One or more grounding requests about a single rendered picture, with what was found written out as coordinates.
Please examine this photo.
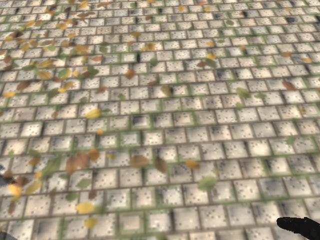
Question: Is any right robot hand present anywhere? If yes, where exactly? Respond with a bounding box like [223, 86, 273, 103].
[276, 217, 320, 240]

